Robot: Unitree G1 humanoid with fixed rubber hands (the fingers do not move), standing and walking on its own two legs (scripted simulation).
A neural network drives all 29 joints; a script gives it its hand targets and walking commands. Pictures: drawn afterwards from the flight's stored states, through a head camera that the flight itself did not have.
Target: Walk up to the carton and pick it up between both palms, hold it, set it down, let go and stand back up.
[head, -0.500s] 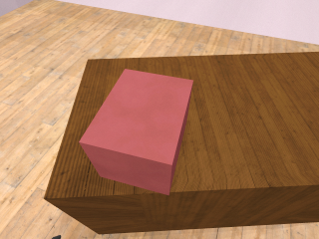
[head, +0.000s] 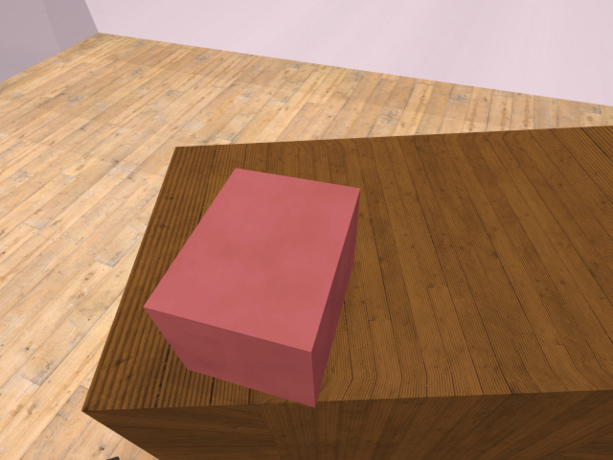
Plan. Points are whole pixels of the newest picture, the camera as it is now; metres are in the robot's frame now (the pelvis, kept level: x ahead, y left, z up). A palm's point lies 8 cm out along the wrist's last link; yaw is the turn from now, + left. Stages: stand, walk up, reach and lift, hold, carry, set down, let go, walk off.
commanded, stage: walk up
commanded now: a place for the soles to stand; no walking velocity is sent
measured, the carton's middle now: (272, 280) +0.41 +0.07 -0.04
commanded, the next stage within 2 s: stand in 0.56 s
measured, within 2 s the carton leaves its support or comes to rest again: neither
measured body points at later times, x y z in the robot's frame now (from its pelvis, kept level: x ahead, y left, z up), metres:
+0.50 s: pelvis +0.00 +0.02 +0.00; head +0.02 +0.02 +0.45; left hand +0.05 +0.32 -0.13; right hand +0.09 -0.28 -0.13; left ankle +0.01 +0.16 -0.75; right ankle -0.01 -0.10 -0.75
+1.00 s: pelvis +0.01 +0.02 +0.00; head +0.03 +0.02 +0.45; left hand +0.06 +0.33 -0.13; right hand +0.12 -0.27 -0.13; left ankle +0.01 +0.16 -0.75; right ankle -0.01 -0.10 -0.75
